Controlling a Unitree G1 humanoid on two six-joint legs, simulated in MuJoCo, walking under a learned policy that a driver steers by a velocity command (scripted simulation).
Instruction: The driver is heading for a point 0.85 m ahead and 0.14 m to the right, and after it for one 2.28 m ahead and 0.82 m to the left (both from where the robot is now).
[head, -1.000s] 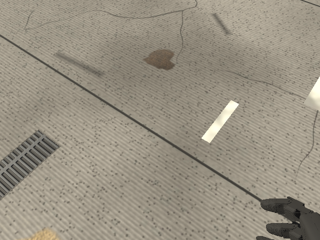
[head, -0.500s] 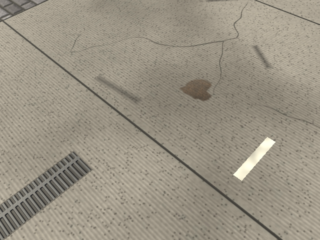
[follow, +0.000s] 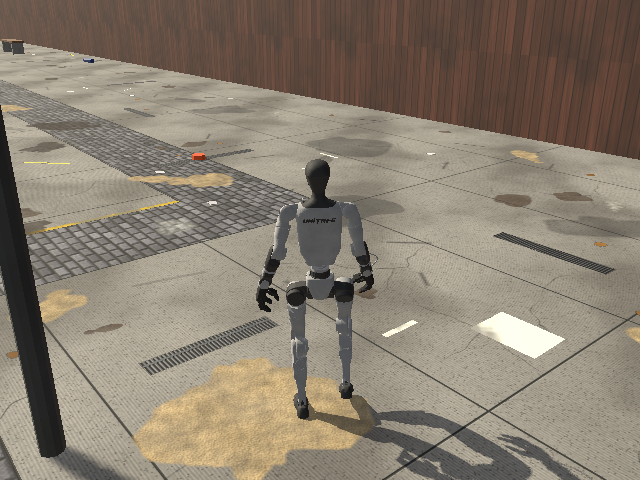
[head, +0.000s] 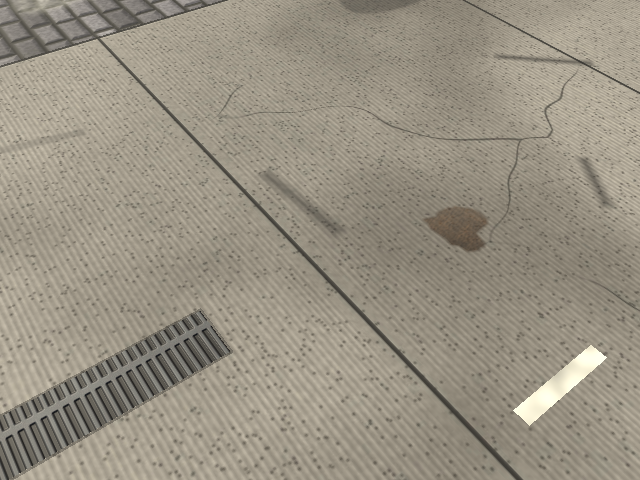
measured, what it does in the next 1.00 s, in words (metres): walks ahead: right foot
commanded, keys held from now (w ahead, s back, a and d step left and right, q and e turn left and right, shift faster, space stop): w+e+shift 0.24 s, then e+shift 0.10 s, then q+shift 0.42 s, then w+q+shift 0.24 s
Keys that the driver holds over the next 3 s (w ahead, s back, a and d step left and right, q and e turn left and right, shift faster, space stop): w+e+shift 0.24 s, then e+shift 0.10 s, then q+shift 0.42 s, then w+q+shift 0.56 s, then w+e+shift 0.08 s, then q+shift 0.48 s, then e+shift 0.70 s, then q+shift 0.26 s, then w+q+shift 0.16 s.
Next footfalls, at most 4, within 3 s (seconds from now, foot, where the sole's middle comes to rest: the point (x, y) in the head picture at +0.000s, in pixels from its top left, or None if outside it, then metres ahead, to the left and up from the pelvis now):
0.38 right None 0.31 -0.25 -0.79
1.32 left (392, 435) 0.65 -0.11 -0.79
1.70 right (370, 284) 1.07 -0.07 -0.79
2.06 left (282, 330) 0.91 0.15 -0.79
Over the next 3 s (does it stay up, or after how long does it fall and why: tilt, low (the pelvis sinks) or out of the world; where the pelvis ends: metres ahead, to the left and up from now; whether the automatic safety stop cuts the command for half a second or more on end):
stays up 0.93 0.03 -0.01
